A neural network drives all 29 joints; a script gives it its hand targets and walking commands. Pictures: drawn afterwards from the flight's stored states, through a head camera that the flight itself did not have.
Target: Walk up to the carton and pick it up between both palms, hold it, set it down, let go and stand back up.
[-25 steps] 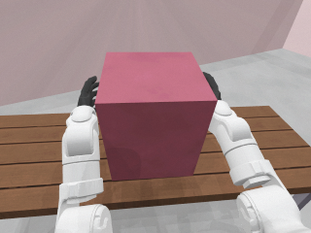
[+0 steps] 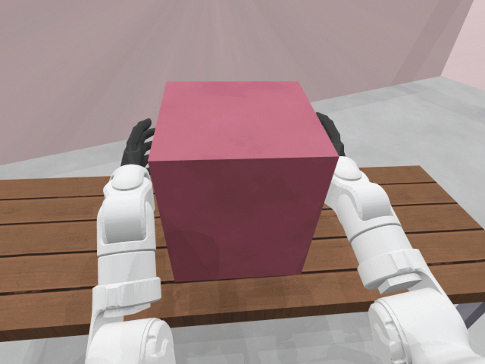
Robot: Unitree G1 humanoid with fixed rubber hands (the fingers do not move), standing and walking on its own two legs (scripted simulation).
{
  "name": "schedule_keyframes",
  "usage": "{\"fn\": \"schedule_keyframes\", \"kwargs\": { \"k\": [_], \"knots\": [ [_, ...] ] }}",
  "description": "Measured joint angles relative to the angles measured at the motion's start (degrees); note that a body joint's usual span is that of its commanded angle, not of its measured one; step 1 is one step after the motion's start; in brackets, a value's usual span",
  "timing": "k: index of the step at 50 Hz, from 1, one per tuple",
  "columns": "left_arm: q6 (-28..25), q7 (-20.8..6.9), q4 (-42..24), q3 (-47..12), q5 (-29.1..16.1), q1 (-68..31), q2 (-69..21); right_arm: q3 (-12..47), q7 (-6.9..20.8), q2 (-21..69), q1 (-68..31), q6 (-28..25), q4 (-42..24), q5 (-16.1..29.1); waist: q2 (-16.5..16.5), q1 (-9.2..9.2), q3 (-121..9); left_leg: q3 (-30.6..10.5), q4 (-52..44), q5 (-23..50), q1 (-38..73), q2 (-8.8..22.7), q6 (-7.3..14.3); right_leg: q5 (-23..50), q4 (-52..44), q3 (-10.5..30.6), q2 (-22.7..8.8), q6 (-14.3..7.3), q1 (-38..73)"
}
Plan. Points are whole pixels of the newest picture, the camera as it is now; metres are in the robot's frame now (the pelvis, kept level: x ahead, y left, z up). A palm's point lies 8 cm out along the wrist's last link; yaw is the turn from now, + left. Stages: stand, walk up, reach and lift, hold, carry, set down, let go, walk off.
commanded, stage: hold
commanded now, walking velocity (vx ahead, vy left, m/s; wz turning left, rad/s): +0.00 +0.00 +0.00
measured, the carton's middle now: (236, 181) +0.36 +0.01 +0.18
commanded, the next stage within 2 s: none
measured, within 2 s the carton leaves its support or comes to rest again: neither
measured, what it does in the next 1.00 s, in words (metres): stands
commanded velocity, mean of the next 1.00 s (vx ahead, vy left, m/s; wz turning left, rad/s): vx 0.00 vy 0.00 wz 0.00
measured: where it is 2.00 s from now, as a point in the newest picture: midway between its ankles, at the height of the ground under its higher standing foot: outside the picture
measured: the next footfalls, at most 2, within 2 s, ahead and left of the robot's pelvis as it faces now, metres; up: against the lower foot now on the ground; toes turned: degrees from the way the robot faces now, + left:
none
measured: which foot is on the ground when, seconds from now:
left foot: down 0.00-1.00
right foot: down 0.00-1.00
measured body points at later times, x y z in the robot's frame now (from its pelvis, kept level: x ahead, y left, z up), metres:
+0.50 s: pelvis +0.00 +0.00 +0.00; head -0.06 +0.03 +0.44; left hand +0.37 +0.16 +0.22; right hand +0.38 -0.14 +0.22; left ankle +0.04 +0.13 -0.75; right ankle -0.02 -0.11 -0.75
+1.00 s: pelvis +0.00 +0.00 +0.00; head -0.06 +0.03 +0.45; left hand +0.37 +0.17 +0.21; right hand +0.38 -0.14 +0.22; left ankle +0.04 +0.13 -0.75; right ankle -0.02 -0.11 -0.75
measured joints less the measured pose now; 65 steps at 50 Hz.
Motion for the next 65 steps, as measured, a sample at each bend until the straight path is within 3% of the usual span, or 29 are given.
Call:
{"fn": "schedule_keyframes", "kwargs": {
  "k": [65],
  "knots": [
    [-1.78, 0.58, 2.61, 0.05, 0.14, -1.32, -0.22, -1.10, 0.80, -0.04, -0.72, -1.50, 2.00, -0.98, 0.29, -0.22, 0.40, -0.61, 0.59, 0.08, -0.78, -0.33, 0.33, 0.32, -0.22, -0.51, -0.21, 0.28, -0.16]
  ]
}}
